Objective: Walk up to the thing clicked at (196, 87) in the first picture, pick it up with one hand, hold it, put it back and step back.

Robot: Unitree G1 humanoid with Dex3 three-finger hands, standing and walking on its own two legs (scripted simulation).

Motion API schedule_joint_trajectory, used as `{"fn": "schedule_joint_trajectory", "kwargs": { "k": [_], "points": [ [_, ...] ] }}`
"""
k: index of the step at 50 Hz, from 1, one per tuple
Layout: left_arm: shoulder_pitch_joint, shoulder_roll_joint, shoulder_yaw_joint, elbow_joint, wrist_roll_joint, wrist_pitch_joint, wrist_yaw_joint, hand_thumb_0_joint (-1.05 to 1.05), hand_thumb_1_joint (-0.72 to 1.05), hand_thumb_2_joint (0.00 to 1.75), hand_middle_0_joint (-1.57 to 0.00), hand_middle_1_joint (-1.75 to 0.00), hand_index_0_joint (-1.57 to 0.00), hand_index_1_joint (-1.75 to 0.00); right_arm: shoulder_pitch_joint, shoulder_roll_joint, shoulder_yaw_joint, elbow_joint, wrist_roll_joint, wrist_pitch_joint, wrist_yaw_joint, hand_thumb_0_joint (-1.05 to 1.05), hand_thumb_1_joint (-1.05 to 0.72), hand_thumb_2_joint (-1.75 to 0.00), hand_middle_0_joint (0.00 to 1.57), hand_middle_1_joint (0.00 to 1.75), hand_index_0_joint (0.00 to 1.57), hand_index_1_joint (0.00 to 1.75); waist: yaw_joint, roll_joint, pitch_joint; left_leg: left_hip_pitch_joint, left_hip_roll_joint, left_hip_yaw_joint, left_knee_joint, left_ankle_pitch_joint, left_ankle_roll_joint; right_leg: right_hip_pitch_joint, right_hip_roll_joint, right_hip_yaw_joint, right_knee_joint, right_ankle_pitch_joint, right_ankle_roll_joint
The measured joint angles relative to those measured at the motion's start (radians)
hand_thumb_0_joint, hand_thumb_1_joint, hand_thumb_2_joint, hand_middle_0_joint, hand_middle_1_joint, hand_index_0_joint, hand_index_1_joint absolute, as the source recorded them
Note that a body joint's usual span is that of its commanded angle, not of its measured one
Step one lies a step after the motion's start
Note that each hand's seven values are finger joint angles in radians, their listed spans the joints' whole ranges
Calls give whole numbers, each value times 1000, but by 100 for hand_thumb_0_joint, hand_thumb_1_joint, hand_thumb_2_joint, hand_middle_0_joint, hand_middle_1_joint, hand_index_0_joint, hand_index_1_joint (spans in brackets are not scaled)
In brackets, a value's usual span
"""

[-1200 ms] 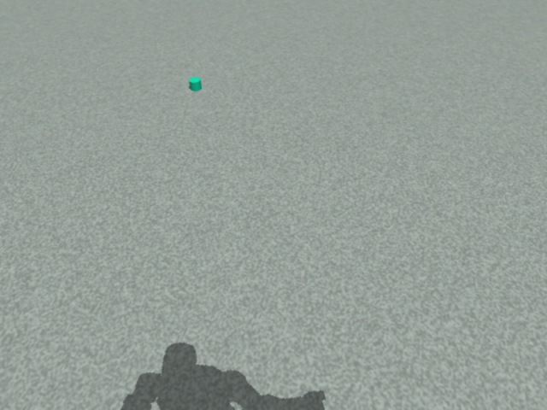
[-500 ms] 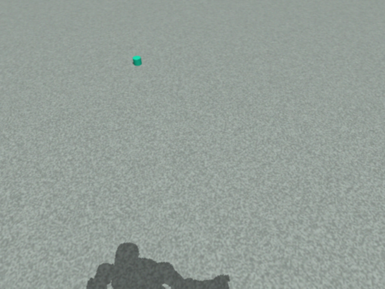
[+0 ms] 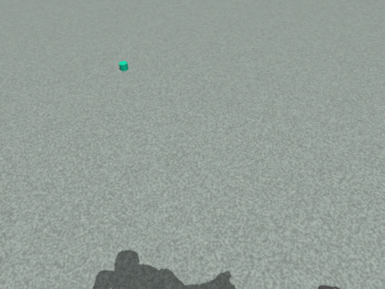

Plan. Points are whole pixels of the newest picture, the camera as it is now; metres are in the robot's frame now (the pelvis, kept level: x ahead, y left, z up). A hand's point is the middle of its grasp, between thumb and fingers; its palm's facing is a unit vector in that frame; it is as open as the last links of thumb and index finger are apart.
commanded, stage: walk up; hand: left
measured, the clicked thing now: (123, 66) +2.23 +0.67 -0.75
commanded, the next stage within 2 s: none
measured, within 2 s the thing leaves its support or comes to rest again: neither
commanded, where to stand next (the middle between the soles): +1.92 +0.98 m, yaw -77 degrees
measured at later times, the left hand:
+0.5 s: hand (106, 193) +0.42 +0.27 -0.14, palm faces -0.31 -0.80 -0.52, open 7.4 cm
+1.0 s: hand (116, 118) +0.76 +0.30 -0.14, palm faces -0.60 -0.60 -0.52, open 7.4 cm
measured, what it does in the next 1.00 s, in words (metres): walks ahead, turning right: right foot, then left foot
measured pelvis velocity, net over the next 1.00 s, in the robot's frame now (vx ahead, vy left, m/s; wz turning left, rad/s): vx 0.46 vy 0.14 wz -0.68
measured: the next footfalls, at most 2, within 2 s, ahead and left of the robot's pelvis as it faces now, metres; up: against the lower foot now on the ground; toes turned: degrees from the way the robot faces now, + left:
right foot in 0.40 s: +0.25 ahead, -0.15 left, +0.00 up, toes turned -30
left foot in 0.80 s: +0.57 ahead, +0.19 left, +0.00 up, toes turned -29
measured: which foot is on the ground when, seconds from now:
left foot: down 0.00-0.44, up 0.46-0.78, down 0.80-1.00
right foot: down 0.00-0.14, up 0.16-0.38, down 0.40-0.78, up 0.80-1.00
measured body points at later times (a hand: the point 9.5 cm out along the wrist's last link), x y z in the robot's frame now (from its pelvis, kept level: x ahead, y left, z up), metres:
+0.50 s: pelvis +0.18 +0.03 -0.04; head +0.18 +0.01 +0.41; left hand +0.44 +0.31 -0.11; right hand +0.10 -0.31 -0.16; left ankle +0.05 +0.17 -0.67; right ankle +0.22 -0.13 -0.74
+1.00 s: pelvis +0.46 +0.14 -0.02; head +0.48 +0.12 +0.43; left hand +0.79 +0.33 -0.11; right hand +0.25 -0.12 -0.12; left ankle +0.54 +0.21 -0.74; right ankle +0.41 +0.03 -0.68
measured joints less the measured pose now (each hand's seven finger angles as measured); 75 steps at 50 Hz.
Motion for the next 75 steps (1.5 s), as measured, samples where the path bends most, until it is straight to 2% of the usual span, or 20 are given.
{"fn": "schedule_joint_trajectory", "kwargs": {
  "k": [5, 8, 12, 18, 20, 22, 25, 27, 31, 35, 39, 42, 46, 52, 56, 58, 60, 62, 68, 75],
  "points": [
    [68, 29, 11, -16, 10, -5, 2, 1, 90, 90, -21, -30, -21, -30, 1, -60, -46, -120, -4, -4, 39, 0, -90, -90, 21, 30, 20, 30, -24, 45, -28, -54, -12, -83, 84, -2, 19, -91, 27, 62, 79, 1, 31],
    [89, 59, 17, -39, 7, 0, 10, 1, 90, 90, -20, -30, -21, -30, 26, -63, -57, -141, -15, -14, 40, 0, -90, -90, 21, 30, 20, 30, -23, 6, -37, 7, -40, -22, -24, 99, -8, -126, -8, 94, 157, -68, 45],
    [85, 77, 4, -43, 3, -3, 12, 1, 91, 90, -20, -30, -20, -30, 73, -73, -67, -167, -7, -30, 31, 0, -90, -90, 21, 30, 20, 30, -48, 37, -34, 119, -15, 51, -139, 98, 0, -269, -53, -76, 398, -130, 17],
    [17, 144, 27, -100, -16, -16, -8, 1, 91, 90, -20, -30, -20, -30, 141, -83, -69, -173, -14, -7, 38, 0, -90, -90, 21, 30, 20, 30, -84, 17, 12, 283, -27, 150, -166, 2, -6, -342, -145, -172, 265, 25, 10],
    [-5, 156, 37, -124, -23, -21, -5, 1, 91, 90, -20, -30, -20, -30, 166, -90, -72, -181, -17, 5, 39, 0, -90, -90, 21, 30, 20, 30, -90, 26, 16, 300, -13, 178, -82, -84, -16, -317, -137, -219, 188, 78, -7],
    [-30, 150, 52, -154, -24, -34, 9, 1, 91, 90, -20, -30, -20, -30, 177, -94, -78, -176, -21, 19, 30, 1, -90, -90, 21, 30, 20, 30, -86, 61, 30, 237, 41, 160, 179, -147, -28, -297, -104, -235, 218, 150, -9],
    [-35, 129, 47, -219, -20, -45, 49, 0, 91, 90, -20, -30, -20, -30, 170, -80, -63, -173, -12, 43, 32, 1, -90, -90, 20, 30, 19, 30, -66, 75, 31, -10, 16, -17, 657, -95, -79, -271, -93, -233, 283, 53, -16],
    [-18, 105, 31, -237, -21, -50, 69, 0, 91, 90, -20, -30, -20, -30, 141, -79, -48, -180, -11, 43, 45, 1, -91, -90, 20, 30, 19, 30, -49, 89, 33, -159, 40, -67, 746, -21, -79, -214, -84, -223, 247, 37, -16],
    [36, 80, 4, -206, -12, -64, 74, 0, 90, 90, -20, -30, -21, -30, 62, -86, -33, -251, -13, 30, 82, 1, -91, -90, 21, 30, 20, 30, -31, 93, 40, -368, 124, -101, 586, 84, -46, -121, -100, -151, 181, 28, 26],
    [82, 87, 2, -154, 2, -65, 68, 0, 90, 90, -21, -30, -21, -30, 20, -95, -42, -306, -11, 33, 118, 1, -90, -90, 21, 30, 20, 30, -6, 59, 12, -430, 157, -89, 431, 217, -50, -88, -163, -49, 167, -15, 36],
    [108, 122, 28, -123, 18, -36, 70, 1, 90, 90, -21, -30, -21, -30, 56, -131, -64, -348, -13, 15, 110, 0, -90, -90, 21, 30, 20, 30, -5, 46, -39, -329, 134, -33, 301, 201, -68, -132, -229, 39, 276, -192, -18],
    [48, 191, 58, -85, 12, 7, 101, 1, 90, 90, -21, -30, -21, -30, 84, -86, -83, -320, -15, -13, 56, 0, -90, -90, 21, 30, 20, 30, -56, -13, -23, -354, 94, 13, 395, 91, -82, -301, -174, 123, 668, -235, -62],
    [-8, 196, 54, -82, -13, -21, 105, 1, 91, 90, -20, -30, -20, -30, 167, -27, -67, -221, -20, 12, 31, 0, -91, -90, 21, 30, 20, 30, -89, -61, -5, -252, 64, 89, 265, 120, -40, -411, -113, -5, 845, -90, -46],
    [-29, 127, 24, -95, -24, -22, 77, 1, 91, 90, -20, -30, -20, -30, 279, -44, -77, -191, -37, 10, 17, 1, -90, -90, 21, 30, 20, 30, -151, -17, 13, -83, 11, 178, 27, 163, 13, -368, -82, -144, 523, -70, -1],
    [-45, 95, 16, -116, -27, -27, 78, 1, 91, 90, -20, -30, -20, -30, 305, -61, -86, -202, -34, 33, 14, 1, -90, -90, 21, 30, 20, 30, -177, 19, 34, -32, -8, 222, 33, 107, 31, -265, -65, -178, 248, 47, -6],
    [-46, 92, 25, -142, -20, -43, 88, 1, 90, 90, -20, -30, -21, -30, 306, -59, -83, -207, -28, 48, 14, 1, -90, -90, 21, 30, 20, 30, -160, 33, 39, -66, 3, 208, 175, 39, -4, -202, -48, -180, 155, 53, -34],
    [-51, 82, 27, -165, -20, -47, 105, 0, 90, 90, -21, -30, -21, -30, 277, -51, -74, -204, -32, 62, 9, 1, -90, -90, 21, 30, 20, 30, -145, 70, 53, -160, 11, 89, 404, -13, -70, -198, -27, -187, 200, 21, -37],
    [-44, 72, 21, -173, -30, -46, 117, 0, 90, 90, -21, -30, -21, -30, 242, -46, -62, -203, -32, 70, 9, 1, -90, -90, 21, 30, 20, 30, -123, 90, 51, -256, 19, 4, 580, 11, -102, -178, -25, -176, 205, 7, -37],
    [27, 52, 24, -152, -8, -52, 105, 0, 90, 90, -21, -30, -21, -30, 124, -76, -51, -244, -18, 74, 46, 1, -90, -90, 21, 30, 20, 30, -76, 134, 38, -395, 116, -117, 587, 143, -99, -96, -61, -111, 160, -7, 28],
    [96, 104, 54, -136, 14, -49, 99, 0, 90, 90, -21, -30, -21, -30, 43, -119, -65, -268, -9, 68, 71, 0, -90, -90, 21, 30, 20, 30, -21, 109, 20, -306, 142, -81, 309, 156, -74, -102, -151, -17, 221, -94, 43]
  ]
}}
